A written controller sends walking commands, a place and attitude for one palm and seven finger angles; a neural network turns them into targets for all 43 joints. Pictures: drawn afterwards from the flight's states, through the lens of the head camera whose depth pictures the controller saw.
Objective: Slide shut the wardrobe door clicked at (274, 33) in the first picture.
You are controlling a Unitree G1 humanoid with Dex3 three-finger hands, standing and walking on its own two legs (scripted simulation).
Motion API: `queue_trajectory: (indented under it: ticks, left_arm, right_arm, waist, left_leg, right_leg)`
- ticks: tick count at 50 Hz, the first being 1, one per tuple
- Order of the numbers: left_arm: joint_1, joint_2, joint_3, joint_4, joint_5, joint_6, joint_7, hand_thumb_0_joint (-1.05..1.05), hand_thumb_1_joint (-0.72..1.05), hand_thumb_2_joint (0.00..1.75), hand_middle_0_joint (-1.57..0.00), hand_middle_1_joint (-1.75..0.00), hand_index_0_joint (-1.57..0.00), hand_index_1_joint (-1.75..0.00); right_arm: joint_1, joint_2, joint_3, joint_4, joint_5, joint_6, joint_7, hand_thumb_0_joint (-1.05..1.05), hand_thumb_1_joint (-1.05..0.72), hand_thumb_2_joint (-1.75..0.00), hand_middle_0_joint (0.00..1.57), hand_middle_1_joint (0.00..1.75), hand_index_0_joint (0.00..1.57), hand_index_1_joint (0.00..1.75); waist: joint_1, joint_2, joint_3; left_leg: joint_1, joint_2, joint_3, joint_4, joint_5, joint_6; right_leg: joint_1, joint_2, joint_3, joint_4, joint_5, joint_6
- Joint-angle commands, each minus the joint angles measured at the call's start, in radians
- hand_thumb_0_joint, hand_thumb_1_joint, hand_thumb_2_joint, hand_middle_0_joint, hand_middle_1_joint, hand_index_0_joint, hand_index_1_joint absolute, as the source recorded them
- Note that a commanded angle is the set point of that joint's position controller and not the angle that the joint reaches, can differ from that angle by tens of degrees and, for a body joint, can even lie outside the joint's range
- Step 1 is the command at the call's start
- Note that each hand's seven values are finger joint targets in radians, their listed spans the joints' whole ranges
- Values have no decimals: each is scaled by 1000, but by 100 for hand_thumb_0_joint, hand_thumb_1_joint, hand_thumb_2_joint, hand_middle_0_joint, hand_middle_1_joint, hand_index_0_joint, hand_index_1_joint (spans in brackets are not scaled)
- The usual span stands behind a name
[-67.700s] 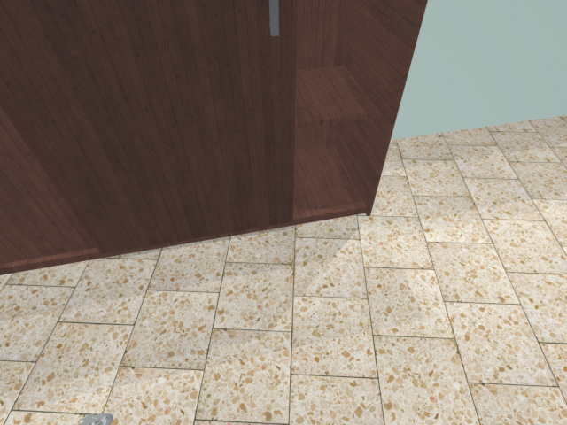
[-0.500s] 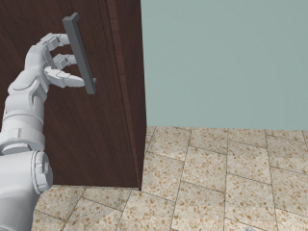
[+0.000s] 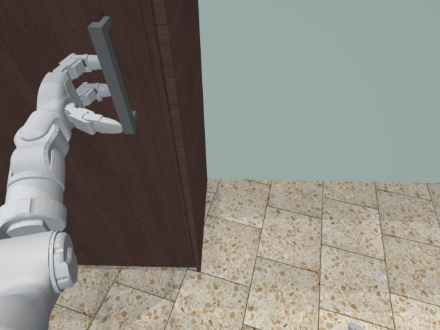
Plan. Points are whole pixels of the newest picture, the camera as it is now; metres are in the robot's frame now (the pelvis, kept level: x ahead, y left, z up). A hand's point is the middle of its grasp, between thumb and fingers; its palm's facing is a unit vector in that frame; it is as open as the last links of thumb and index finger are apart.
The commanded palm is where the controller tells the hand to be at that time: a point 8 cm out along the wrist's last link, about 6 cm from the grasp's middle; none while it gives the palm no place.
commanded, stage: slide the fingers in behind the handle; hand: left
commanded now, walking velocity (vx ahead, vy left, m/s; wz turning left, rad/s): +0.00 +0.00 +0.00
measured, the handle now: (119, 80) +0.49 +0.19 +0.22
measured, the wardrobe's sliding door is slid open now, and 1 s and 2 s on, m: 0.00 0.00 0.00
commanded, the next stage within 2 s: grip the handle and tug to test in 1.38 s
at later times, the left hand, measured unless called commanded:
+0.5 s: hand (110, 97) +0.43 +0.19 +0.23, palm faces +0.01 -1.00 +0.00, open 14.0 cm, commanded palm +0.41 +0.23 +0.23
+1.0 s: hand (125, 97) +0.43 +0.16 +0.23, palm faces +0.04 -1.00 -0.01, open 14.2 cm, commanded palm +0.41 +0.20 +0.23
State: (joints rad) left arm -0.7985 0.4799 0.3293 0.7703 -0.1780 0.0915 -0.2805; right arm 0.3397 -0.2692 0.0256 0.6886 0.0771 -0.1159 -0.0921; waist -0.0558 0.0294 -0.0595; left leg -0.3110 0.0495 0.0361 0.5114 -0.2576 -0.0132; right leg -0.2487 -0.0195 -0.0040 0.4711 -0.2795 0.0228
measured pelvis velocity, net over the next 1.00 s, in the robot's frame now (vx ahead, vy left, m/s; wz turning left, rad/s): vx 0.00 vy -0.01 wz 0.02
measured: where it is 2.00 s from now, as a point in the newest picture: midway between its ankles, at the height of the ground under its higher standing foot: outside the picture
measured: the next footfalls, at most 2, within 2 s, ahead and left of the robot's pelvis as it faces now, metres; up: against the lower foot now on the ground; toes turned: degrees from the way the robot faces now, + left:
none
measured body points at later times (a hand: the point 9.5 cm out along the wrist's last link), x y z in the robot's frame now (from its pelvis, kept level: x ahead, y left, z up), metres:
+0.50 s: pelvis +0.01 +0.00 +0.00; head +0.01 -0.01 +0.45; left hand +0.43 +0.24 +0.23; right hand +0.13 -0.26 -0.10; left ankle +0.00 +0.13 -0.74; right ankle -0.02 -0.14 -0.74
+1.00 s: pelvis +0.00 -0.01 +0.00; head -0.01 -0.02 +0.45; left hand +0.42 +0.22 +0.23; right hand +0.13 -0.26 -0.11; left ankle +0.00 +0.13 -0.74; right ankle -0.02 -0.14 -0.74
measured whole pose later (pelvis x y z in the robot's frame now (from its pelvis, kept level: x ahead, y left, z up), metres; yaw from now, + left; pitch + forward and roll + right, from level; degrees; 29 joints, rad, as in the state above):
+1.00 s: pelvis +0.00 -0.01 +0.00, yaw +1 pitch +1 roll +0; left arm -0.80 0.34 0.24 0.65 -0.17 0.19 -0.13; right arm 0.26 -0.25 0.03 0.70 0.07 -0.09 -0.09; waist -0.02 0.04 -0.06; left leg -0.26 0.05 0.02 0.48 -0.25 -0.02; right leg -0.20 -0.02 -0.02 0.47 -0.29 0.01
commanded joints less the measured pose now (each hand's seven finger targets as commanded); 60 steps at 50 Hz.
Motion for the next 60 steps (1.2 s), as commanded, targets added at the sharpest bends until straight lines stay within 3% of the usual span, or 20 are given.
queue_trajectory:
  ticks: [1,3,5,7,12,15,18,24,25,27,30,32,33,38,42,45,47,51,57,60]
  left_arm:
    - [-517,252,54,-280,-29,-46,17,0,-50,30,-30,-120,-30,-120]
    - [-532,209,16,-296,-20,-28,26,0,-50,30,-30,-120,-30,-120]
    - [-502,216,24,-267,-17,-15,37,0,-50,30,-30,-120,-30,-120]
    - [-514,203,14,-297,-15,-13,41,0,-50,30,-30,-120,-30,-120]
    - [-516,156,-14,-279,-23,0,43,0,-50,30,-30,-120,-30,-120]
    - [-486,200,29,-283,-21,1,51,0,-50,30,-30,-120,-30,-120]
    - [-481,151,-3,-344,-21,-1,48,0,-50,30,-30,-120,-30,-120]
    - [-463,116,-23,-395,-31,28,60,0,-50,30,-30,-120,-30,-120]
    - [-458,119,-17,-427,-32,28,68,0,-50,30,-30,-120,-30,-120]
    - [-454,92,-31,-457,-29,41,78,0,-50,30,-30,-120,-30,-120]
    - [-427,86,-33,-436,-28,60,95,0,-50,30,-30,-120,-30,-120]
    - [-477,46,-77,-440,-21,65,102,0,-50,30,-30,-120,-30,-120]
    - [-473,65,-58,-405,-18,70,107,0,-50,30,-30,-120,-30,-120]
    - [-516,36,-75,-401,-20,52,114,0,-50,30,-30,-120,-30,-120]
    - [-516,93,-27,-341,-14,41,124,0,-50,30,-30,-120,-30,-120]
    - [-523,14,-97,-363,-10,24,118,0,-50,30,-30,-120,-30,-120]
    - [-539,15,-94,-368,-13,21,124,0,-50,30,-30,-120,-30,-120]
    - [-540,5,-99,-364,-16,15,124,0,-50,30,-30,-120,-30,-120]
    - [-555,31,-83,-337,-13,17,124,0,-50,30,-30,-120,-30,-120]
    - [-566,3,-111,-363,-7,8,125,0,-50,30,-30,-120,-30,-120]
  right_arm:
    - [-58,-146,-47,-129,0,-47,-10,0,-90,-90,20,30,20,30]
    - [-66,-139,-44,-130,-1,-50,-7,0,-90,-90,20,30,20,30]
    - [-63,-140,-44,-124,-2,-40,-8,0,-90,-90,20,30,20,30]
    - [-73,-137,-45,-133,-2,-38,-7,0,-90,-90,20,30,20,30]
    - [-87,-130,-42,-130,-1,-29,-8,0,-90,-90,20,30,20,30]
    - [-83,-134,-44,-132,-5,-21,-7,0,-90,-90,20,30,20,30]
    - [-99,-125,-45,-146,-4,-20,-1,0,-90,-90,20,30,20,30]
    - [-127,-121,-43,-146,1,-12,-1,0,-90,-90,20,30,20,30]
    - [-128,-119,-44,-149,-1,-12,-1,0,-90,-90,20,30,20,30]
    - [-141,-115,-42,-153,-1,-13,2,0,-90,-90,20,30,20,30]
    - [-143,-114,-39,-142,-2,-4,2,0,-90,-90,20,30,20,30]
    - [-149,-112,-39,-142,1,-3,0,0,-90,-90,20,30,20,30]
    - [-144,-113,-41,-136,-1,-3,-3,0,-90,-90,20,30,20,30]
    - [-148,-106,-37,-128,-5,-7,-4,0,-90,-90,20,30,20,30]
    - [-138,-112,-37,-120,-7,-5,-7,0,-90,-90,20,30,20,30]
    - [-144,-103,-38,-126,-4,-9,-2,0,-90,-90,20,30,20,30]
    - [-144,-102,-37,-124,-3,-13,1,0,-90,-90,20,30,20,30]
    - [-142,-106,-40,-121,-3,-20,0,0,-90,-90,20,30,20,30]
    - [-132,-110,-40,-109,-4,-22,-3,0,-90,-90,20,30,20,30]
    - [-132,-105,-39,-111,-6,-25,0,0,-90,-90,20,30,20,30]
  waist:
    - [6,20,-284]
    - [3,66,-280]
    - [3,10,-268]
    - [4,28,-298]
    - [-1,19,-287]
    - [15,-9,-308]
    - [14,15,-333]
    - [15,18,-287]
    - [21,-6,-303]
    - [23,34,-317]
    - [26,-18,-280]
    - [10,9,-259]
    - [8,-22,-255]
    - [7,1,-282]
    - [15,-50,-273]
    - [10,-18,-284]
    - [10,17,-292]
    - [6,-38,-284]
    - [6,-23,-272]
    - [5,2,-286]
  left_leg:
    - [227,-29,-24,-36,256,48]
    - [235,-31,-25,-36,266,43]
    - [221,-31,-21,-31,269,49]
    - [239,-31,-22,-31,294,46]
    - [246,-33,-20,-23,308,46]
    - [237,-35,-16,-20,339,49]
    - [259,-36,-12,-15,389,48]
    - [256,-36,-12,-26,356,48]
    - [262,-36,-14,-26,366,49]
    - [275,-39,-12,-24,383,48]
    - [247,-37,-14,-34,355,47]
    - [254,-39,-12,-38,320,49]
    - [245,-38,-15,-39,300,51]
    - [268,-42,-15,-37,310,50]
    - [236,-42,-10,-43,283,54]
    - [257,-42,-9,-38,299,52]
    - [269,-42,-13,-41,292,49]
    - [264,-39,-16,-43,290,53]
    - [254,-41,-17,-44,276,52]
    - [266,-41,-18,-43,291,49]
  right_leg:
    - [3,43,-39,-53,288,-37]
    - [-7,40,-41,-49,294,-39]
    - [3,41,-42,-54,298,-38]
    - [13,38,-39,-46,327,-38]
    - [9,37,-39,-45,350,-38]
    - [46,36,-38,-41,387,-38]
    - [65,33,-39,-30,445,-38]
    - [49,36,-43,-41,408,-39]
    - [64,37,-47,-41,408,-39]
    - [64,35,-43,-37,427,-39]
    - [67,37,-49,-45,394,-39]
    - [36,37,-44,-53,366,-36]
    - [31,38,-44,-58,348,-34]
    - [38,35,-40,-56,358,-38]
    - [51,34,-35,-61,346,-33]
    - [51,33,-39,-54,350,-38]
    - [39,35,-37,-56,341,-38]
    - [40,38,-41,-56,342,-36]
    - [29,38,-39,-61,324,-36]
    - [38,36,-43,-56,326,-40]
